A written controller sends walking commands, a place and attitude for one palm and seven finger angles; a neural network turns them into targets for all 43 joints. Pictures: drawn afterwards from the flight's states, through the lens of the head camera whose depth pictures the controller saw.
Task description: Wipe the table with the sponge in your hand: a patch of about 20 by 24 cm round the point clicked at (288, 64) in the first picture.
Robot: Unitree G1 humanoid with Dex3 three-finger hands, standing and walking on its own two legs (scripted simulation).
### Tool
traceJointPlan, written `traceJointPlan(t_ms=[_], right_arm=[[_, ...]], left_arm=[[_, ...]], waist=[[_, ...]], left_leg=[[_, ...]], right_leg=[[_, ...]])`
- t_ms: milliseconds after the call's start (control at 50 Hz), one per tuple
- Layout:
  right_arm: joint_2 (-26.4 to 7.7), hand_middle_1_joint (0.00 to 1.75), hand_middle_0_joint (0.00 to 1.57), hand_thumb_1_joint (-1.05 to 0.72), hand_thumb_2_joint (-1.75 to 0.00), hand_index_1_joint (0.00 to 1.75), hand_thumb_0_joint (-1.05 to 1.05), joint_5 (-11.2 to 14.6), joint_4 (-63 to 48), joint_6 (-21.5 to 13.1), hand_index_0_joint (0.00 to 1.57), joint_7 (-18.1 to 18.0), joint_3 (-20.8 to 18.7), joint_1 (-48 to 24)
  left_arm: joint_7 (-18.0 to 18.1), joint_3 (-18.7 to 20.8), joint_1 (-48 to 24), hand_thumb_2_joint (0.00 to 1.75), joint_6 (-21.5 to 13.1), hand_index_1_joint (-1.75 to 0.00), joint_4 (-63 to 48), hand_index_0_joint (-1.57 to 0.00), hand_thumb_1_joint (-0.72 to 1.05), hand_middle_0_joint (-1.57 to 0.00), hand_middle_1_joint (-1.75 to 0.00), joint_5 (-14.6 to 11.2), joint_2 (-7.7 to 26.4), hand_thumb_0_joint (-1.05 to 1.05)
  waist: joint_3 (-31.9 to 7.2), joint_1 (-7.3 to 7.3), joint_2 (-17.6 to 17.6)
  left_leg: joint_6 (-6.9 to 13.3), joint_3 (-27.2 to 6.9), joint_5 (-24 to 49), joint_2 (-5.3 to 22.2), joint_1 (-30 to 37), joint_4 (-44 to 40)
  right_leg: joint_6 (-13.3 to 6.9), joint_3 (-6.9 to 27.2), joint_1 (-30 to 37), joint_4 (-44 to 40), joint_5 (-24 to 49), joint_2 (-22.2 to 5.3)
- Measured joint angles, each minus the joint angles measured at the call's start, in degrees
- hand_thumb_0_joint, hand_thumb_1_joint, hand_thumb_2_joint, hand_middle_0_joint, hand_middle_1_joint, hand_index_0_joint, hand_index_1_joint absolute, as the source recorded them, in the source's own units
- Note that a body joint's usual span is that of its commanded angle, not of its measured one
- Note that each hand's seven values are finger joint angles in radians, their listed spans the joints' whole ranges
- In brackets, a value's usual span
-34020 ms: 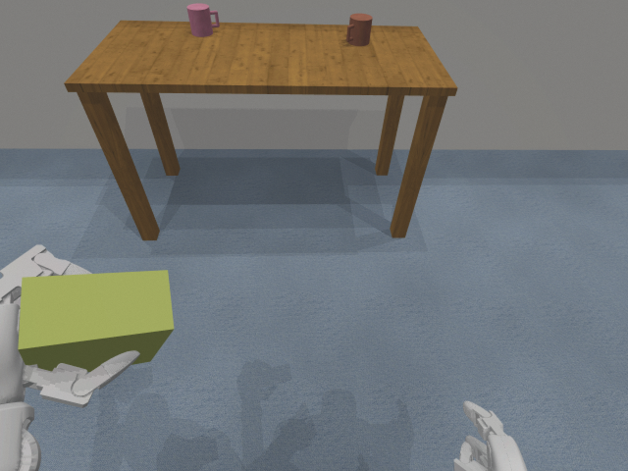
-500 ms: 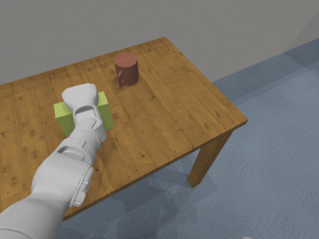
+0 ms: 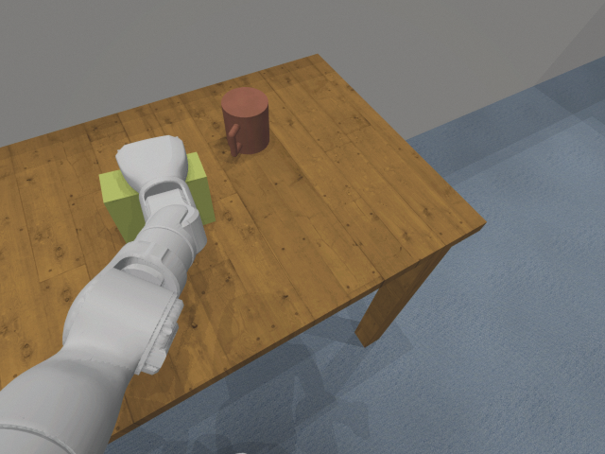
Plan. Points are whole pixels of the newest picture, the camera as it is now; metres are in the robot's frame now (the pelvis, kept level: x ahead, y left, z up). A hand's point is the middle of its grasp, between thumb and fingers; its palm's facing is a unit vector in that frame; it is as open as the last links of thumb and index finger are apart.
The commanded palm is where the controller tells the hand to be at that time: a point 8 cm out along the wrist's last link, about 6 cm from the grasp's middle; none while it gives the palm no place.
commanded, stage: wipe back along the third lane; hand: left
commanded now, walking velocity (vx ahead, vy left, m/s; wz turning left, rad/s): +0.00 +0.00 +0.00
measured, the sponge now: (165, 208) +0.47 +0.20 +0.00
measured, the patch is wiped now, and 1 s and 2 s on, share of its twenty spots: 1.00 1.00 1.00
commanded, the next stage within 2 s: slide back across to the middle lane in 1.92 s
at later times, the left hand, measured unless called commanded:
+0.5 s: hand (175, 220) +0.42 +0.16 +0.03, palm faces -0.05 -0.03 -1.00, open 9.7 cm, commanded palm +0.39 +0.14 +0.07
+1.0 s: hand (189, 250) +0.38 +0.14 +0.03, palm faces -0.06 -0.03 -1.00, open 9.7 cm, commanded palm +0.34 +0.12 +0.07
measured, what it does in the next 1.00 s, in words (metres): stands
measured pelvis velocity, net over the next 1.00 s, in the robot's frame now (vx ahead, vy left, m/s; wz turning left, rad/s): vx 0.01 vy -0.03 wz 0.05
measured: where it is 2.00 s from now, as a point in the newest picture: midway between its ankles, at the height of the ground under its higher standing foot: outside the picture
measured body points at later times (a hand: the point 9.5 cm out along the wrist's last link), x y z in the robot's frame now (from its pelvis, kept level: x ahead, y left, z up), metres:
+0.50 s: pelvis +0.02 -0.01 +0.01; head +0.05 -0.01 +0.46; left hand +0.42 +0.16 +0.09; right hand +0.19 -0.24 -0.11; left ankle +0.00 +0.09 -0.71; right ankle -0.02 -0.13 -0.71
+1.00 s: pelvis +0.01 -0.03 +0.02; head +0.01 -0.05 +0.47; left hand +0.38 +0.14 +0.09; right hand +0.17 -0.26 -0.11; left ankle +0.00 +0.08 -0.71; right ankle -0.02 -0.13 -0.71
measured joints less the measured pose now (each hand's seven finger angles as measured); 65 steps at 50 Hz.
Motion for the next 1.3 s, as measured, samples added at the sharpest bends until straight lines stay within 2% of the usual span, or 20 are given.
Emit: traceJointPlan(t_ms=[140, 380, 460, 600, 840, 1080, 1300], right_arm=[[0.66, 0.3, 0.2, -0.91, -0.89, 0.3, 0.0, 0.24, 0.4, 1.05, 0.2, 0.75, 0.17, -1.88], [0.5, 0.3, 0.2, -0.91, -0.89, 0.3, 0.0, 0.61, -2.45, 4.57, 0.2, 0.8, 0.13, -8.59], [0.44, 0.3, 0.2, -0.91, -0.89, 0.3, 0.0, 0.84, -3.32, 5.92, 0.2, 0.44, 0.37, -11.03], [0.67, 0.3, 0.2, -0.91, -0.89, 0.3, 0.0, 0.94, -4.56, 7.39, 0.2, -0.41, 0.9, -13.49], [0.25, 0.3, 0.2, -0.91, -0.89, 0.3, 0.0, 1.36, -4.39, 9.16, 0.2, -0.79, 1.11, -11.49], [-0.28, 0.3, 0.2, -0.91, -0.9, 0.3, 0.01, 2.06, -4.18, 8.36, 0.2, -1.43, 1.0, -10.56], [-0.26, 0.3, 0.2, -0.91, -0.9, 0.3, 0.01, 2.34, -4.61, 8.24, 0.2, -0.35, 0.57, -11.49]], left_arm=[[1.17, -1.61, 3.33, 1.08, 0.87, -1.39, -2.26, -0.77, -0.48, -0.76, -1.38, -1.44, -3.01, 0.0], [1.23, -5.31, 12.98, 1.08, 2.06, -1.4, -11.17, -0.76, -0.47, -0.75, -1.38, -1.25, -8.18, 0.0], [0.86, -6.81, 15.53, 1.08, 3.35, -1.4, -13.67, -0.76, -0.47, -0.75, -1.39, -1.18, -9.39, 0.0], [-0.7, -8.04, 17.83, 1.08, 4.65, -1.4, -16.19, -0.75, -0.47, -0.74, -1.39, -1.04, -10.19, 0.0], [-1.48, -9.36, 23.75, 1.08, 4.61, -1.4, -22.25, -0.75, -0.46, -0.74, -1.39, -0.72, -9.96, 0.0], [-1.85, -9.8, 26.05, 1.08, 4.33, -1.4, -23.58, -0.75, -0.46, -0.74, -1.39, -1.24, -9.72, 0.0], [-1.15, -12.2, 28.21, 1.08, 4.58, -1.4, -25.48, -0.75, -0.46, -0.74, -1.39, -1.45, -11.05, 0.0]], waist=[[-0.54, 1.65, -0.25], [-1.03, 5.58, -0.66], [-0.68, 6.37, -0.83], [0.15, 6.88, -1.04], [0.77, 7.39, -0.28], [1.33, 7.31, 0.15], [1.04, 8.54, 0.54]], left_leg=[[0.0, -0.06, -0.14, -0.27, 3.39, -1.77], [-0.42, -0.45, -0.04, -0.76, 10.42, -4.98], [-0.7, -0.9, 0.23, -0.93, 12.45, -5.85], [-1.27, -1.64, 1.06, -1.01, 14.53, -7.08], [-2.01, -1.82, 1.93, -0.62, 17.05, -8.2], [-2.5, -1.68, 2.93, -0.34, 18.41, -9.07], [-2.78, -1.83, 2.89, -0.32, 19.02, -8.95]], right_leg=[[0.01, -0.01, 3.51, -1.92, -0.1, -0.21], [-0.38, -0.33, 10.45, -4.58, -0.48, -0.59], [-0.64, -0.78, 12.48, -5.12, -0.56, -0.7], [-1.24, -1.51, 14.47, -5.64, -0.4, -0.72], [-2.05, -1.68, 16.53, -5.83, -0.04, -0.32], [-2.59, -1.55, 17.31, -5.64, 0.44, -0.06], [-2.91, -1.71, 17.71, -4.96, 0.05, -0.03]])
